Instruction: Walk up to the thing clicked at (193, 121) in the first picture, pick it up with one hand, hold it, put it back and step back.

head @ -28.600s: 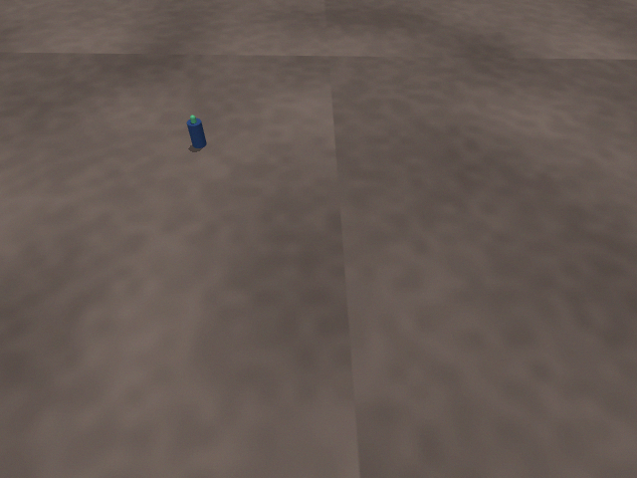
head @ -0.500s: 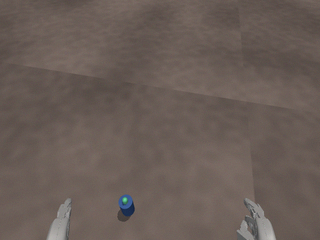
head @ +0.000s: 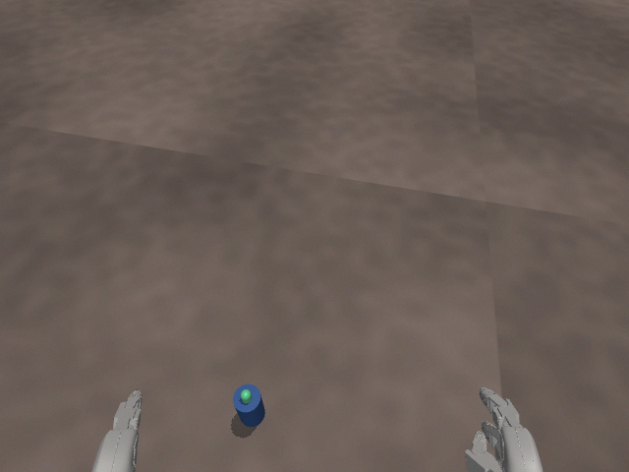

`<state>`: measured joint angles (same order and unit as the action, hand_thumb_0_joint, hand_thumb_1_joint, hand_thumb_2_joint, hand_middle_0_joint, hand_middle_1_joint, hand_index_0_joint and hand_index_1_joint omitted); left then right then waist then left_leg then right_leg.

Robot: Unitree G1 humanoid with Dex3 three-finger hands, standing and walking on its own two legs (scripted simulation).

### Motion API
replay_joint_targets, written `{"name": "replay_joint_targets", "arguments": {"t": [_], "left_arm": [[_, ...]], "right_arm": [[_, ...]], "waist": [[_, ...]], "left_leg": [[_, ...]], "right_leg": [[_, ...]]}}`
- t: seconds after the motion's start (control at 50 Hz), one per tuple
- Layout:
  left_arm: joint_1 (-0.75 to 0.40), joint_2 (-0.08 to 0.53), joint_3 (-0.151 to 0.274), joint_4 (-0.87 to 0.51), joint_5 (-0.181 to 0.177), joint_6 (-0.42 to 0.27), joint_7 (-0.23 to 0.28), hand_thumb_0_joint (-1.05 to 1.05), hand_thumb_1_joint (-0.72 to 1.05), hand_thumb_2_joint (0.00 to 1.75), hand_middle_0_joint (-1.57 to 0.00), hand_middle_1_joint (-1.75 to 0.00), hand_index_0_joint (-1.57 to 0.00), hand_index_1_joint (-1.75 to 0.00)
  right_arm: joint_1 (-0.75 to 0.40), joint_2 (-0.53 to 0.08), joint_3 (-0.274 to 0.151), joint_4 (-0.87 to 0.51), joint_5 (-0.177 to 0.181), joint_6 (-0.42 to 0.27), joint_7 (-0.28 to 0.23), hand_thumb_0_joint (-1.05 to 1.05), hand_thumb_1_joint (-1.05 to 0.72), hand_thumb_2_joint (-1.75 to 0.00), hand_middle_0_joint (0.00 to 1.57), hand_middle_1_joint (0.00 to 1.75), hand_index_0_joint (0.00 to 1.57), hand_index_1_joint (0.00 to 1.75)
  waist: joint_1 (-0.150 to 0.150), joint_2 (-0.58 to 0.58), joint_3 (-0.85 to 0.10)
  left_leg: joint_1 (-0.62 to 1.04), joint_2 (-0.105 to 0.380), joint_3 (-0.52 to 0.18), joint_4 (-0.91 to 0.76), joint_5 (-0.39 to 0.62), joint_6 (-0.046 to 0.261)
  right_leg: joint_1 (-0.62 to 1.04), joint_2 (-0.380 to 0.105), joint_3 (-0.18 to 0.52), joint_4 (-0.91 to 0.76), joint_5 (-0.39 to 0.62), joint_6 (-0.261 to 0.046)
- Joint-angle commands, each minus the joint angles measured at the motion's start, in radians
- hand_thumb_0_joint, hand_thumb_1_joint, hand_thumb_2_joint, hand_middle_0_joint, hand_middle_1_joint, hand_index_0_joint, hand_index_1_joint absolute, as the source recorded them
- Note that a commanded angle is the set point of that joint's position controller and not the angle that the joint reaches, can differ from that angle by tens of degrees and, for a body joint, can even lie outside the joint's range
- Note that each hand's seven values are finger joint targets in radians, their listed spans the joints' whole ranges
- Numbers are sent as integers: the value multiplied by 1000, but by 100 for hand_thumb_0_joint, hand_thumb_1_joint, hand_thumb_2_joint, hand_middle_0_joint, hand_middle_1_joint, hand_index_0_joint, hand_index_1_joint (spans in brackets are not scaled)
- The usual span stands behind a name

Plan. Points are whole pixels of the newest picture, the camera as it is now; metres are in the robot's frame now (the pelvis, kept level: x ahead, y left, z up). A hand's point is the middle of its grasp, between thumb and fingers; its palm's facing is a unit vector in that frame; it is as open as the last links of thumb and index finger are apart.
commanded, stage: home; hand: left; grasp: from the side
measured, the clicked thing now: (249, 403) +0.42 +0.18 -0.63
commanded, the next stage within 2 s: stand in 0.40 s
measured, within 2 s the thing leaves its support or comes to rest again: neither
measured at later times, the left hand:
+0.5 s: hand (168, 470) +0.16 +0.18 -0.06, palm faces +0.10 -0.95 -0.28, open 17.6 cm
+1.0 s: hand out of the picture +0.15 +0.21 -0.09, palm faces -0.03 -0.94 -0.33, open 8.6 cm
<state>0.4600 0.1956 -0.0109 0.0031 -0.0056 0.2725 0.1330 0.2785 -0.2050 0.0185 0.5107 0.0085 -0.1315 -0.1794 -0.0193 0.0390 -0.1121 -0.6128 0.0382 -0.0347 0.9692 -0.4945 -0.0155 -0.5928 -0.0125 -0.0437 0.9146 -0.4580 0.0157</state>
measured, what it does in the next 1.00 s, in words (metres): stands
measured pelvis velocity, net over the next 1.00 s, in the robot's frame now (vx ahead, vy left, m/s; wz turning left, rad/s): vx -0.01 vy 0.00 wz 0.00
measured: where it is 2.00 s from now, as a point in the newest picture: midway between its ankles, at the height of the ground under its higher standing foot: outside the picture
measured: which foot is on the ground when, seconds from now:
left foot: down 0.00-1.00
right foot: down 0.00-1.00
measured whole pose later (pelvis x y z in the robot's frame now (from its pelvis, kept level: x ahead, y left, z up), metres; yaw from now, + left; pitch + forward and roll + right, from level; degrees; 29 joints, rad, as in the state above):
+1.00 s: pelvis -0.01 +0.00 +0.01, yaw +0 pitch +3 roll +0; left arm 0.25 0.28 -0.01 0.46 0.06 0.07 0.03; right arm 0.17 -0.26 0.01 0.73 -0.08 -0.04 -0.05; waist 0.02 -0.01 0.00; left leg -0.48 0.01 0.00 0.88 -0.45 0.00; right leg -0.49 -0.04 -0.01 0.87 -0.43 0.02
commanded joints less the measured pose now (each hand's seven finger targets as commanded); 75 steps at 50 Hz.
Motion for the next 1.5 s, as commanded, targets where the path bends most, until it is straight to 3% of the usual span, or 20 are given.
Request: {"name": "replay_joint_targets", "arguments": {"t": [0.0,0.14,0.18,0.2,0.22,0.36,0.44,0.48,0.54,0.7,0.82,0.84,0.86,0.9,0.98,1.06,1.18,1.34,1.4,1.48], "left_arm": [[-27,100,59,-185,7,-55,16,0,-59,3,-4,-5,-4,-5],[-10,100,61,-166,8,-51,14,0,-60,3,-4,-5,-4,-5],[-9,111,72,-170,7,-54,14,0,-58,4,-5,-5,-5,-5],[-45,94,46,-191,6,-55,12,0,-57,5,-5,-5,-5,-5],[-35,104,64,-183,6,-56,14,0,-57,4,-5,-5,-5,-5],[-13,102,59,-194,6,-54,14,0,-59,4,-5,-5,-5,-5],[-39,104,60,-183,7,-55,15,0,-57,4,-5,-5,-5,-5],[-23,96,54,-195,7,-57,15,0,-56,5,-5,-5,-5,-5],[-16,106,60,-200,6,-53,15,0,-32,29,-20,-29,-20,-29],[-24,105,63,-195,8,-54,14,0,32,90,-20,-30,-20,-30],[-25,108,65,-199,7,-50,16,0,80,90,-20,-30,-20,-30],[-219,233,100,152,92,-167,-34,0,88,90,-20,-30,-20,-30],[-163,239,106,259,106,-213,-59,0,90,90,-20,-30,-20,-30],[-177,255,94,320,94,-259,-82,0,90,90,-20,-30,-20,-30],[-222,260,87,472,54,-290,-104,0,90,90,-20,-30,-20,-30],[-266,276,85,603,55,-305,-102,0,90,90,-20,-30,-20,-30],[-283,278,76,748,40,-311,-95,0,90,90,-20,-30,-20,-30],[-289,299,66,915,33,-301,-96,0,90,90,-20,-30,-20,-30],[-302,308,63,957,30,-305,-94,0,90,90,-20,-30,-20,-30],[-317,308,55,1002,27,-300,-97,0,90,90,-20,-30,-20,-30]], "right_arm": [[-66,-122,-49,-157,-1,-52,-8,0,-90,-90,20,30,20,30],[-60,-122,-49,-157,-3,-55,-11,0,-90,-90,20,30,20,30],[-68,-120,-48,-161,-2,-53,-11,0,-90,-90,20,30,20,30],[-72,-119,-46,-162,-1,-53,-10,0,-90,-90,20,30,20,30],[-72,-120,-47,-160,-1,-55,-9,0,-90,-90,20,30,20,30],[-60,-121,-49,-153,-2,-58,-12,0,-90,-90,20,30,20,30],[-67,-124,-48,-152,-2,-59,-12,0,-90,-90,20,30,20,30],[-55,-122,-49,-152,-3,-60,-12,0,-90,-90,20,30,20,30],[-57,-123,-50,-157,-2,-60,-13,0,-90,-90,20,30,20,30],[-58,-120,-48,-150,-2,-60,-11,0,-90,-90,20,30,20,30],[-61,-121,-48,-147,-3,-61,-12,0,-90,-90,20,30,20,30],[-122,-262,-84,66,-120,12,47,0,-90,-90,20,30,20,30],[-108,-261,-93,101,-129,41,80,0,-90,-90,20,30,20,30],[-110,-246,-96,109,-112,65,106,0,-90,-90,20,30,20,30],[-130,-243,-100,166,-59,69,151,0,-90,-90,20,30,20,30],[-148,-240,-103,228,-61,82,160,0,-90,-90,20,30,20,30],[-135,-261,-100,321,-58,89,159,0,-90,-90,20,30,20,30],[-147,-289,-87,431,-44,100,153,0,-90,-90,20,30,20,30],[-123,-291,-85,469,-38,99,150,0,-90,-90,20,30,20,30],[-143,-291,-79,506,-36,102,151,0,-90,-90,20,30,20,30]], "waist": [[3,-7,-79],[-3,-36,-93],[3,-25,-79],[-7,-26,-63],[1,-28,-58],[1,-5,-99],[-1,-8,-59],[1,4,-93],[2,-25,-106],[5,-8,-86],[1,5,-91],[33,-56,70],[41,-93,-2],[23,-99,5],[42,-45,-7],[35,-51,14],[35,-10,57],[39,-23,113],[25,-47,81],[31,-38,122]], "left_leg": [[64,-24,24,-166,254,12],[64,-28,27,-157,246,18],[54,-31,34,-156,225,19],[51,-31,34,-162,194,21],[42,-31,34,-166,175,20],[71,-27,25,-161,254,15],[51,-23,17,-180,192,15],[66,-22,16,-177,220,13],[72,-28,26,-152,273,17],[70,-25,25,-165,244,15],[74,-24,25,-165,254,14],[114,23,-43,-223,364,59],[164,19,-9,-192,414,75],[176,12,-18,-217,379,84],[242,5,-34,-292,282,75],[252,5,-39,-342,231,73],[323,42,-73,-454,334,71],[372,57,-86,-590,333,51],[447,53,-60,-576,457,45],[447,57,-64,-637,395,37]], "right_leg": [[62,33,-30,-136,212,-20],[71,29,-23,-145,215,-15],[61,25,-19,-156,199,-14],[53,24,-18,-164,172,-14],[54,24,-17,-165,152,-15],[66,30,-26,-136,218,-20],[42,33,-31,-143,154,-21],[59,33,-31,-132,180,-22],[76,27,-24,-140,237,-17],[63,28,-26,-140,206,-20],[68,28,-25,-136,217,-21],[147,-47,70,-154,264,-81],[189,-62,83,-164,317,-106],[190,-70,113,-193,328,-112],[230,-78,113,-233,257,-92],[276,-92,123,-304,239,-78],[330,-82,91,-339,324,-57],[420,-93,90,-465,311,-44],[452,-113,102,-494,411,-43],[452,-107,96,-533,334,-34]]}}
